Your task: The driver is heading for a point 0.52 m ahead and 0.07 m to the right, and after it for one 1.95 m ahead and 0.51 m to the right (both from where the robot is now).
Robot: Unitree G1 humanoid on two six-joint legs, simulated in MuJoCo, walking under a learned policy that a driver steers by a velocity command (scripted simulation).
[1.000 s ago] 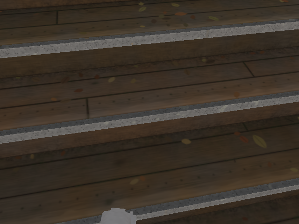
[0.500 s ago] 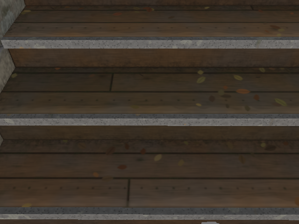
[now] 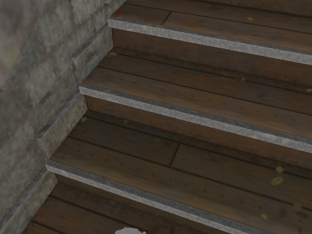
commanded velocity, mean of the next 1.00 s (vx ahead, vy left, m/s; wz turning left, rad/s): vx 0.50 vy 0.00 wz -0.27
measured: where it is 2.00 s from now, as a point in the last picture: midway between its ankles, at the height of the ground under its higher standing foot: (239, 88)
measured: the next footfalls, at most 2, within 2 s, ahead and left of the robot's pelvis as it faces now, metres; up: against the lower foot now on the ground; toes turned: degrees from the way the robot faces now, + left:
left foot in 0.28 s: +0.38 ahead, +0.16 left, +0.16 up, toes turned +10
right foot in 0.82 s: +0.60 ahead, -0.13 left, +0.31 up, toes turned -17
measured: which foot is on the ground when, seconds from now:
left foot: up 0.00-0.26, down 0.28-0.88, up 0.90-1.00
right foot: down 0.00-0.28, up 0.30-0.80, down 0.82-1.00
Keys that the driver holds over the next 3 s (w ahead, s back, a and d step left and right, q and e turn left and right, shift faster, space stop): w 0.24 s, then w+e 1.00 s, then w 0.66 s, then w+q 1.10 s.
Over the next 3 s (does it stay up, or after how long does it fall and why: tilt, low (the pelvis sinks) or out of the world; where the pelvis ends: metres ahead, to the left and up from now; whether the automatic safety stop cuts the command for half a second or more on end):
stays up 1.53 -0.54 0.79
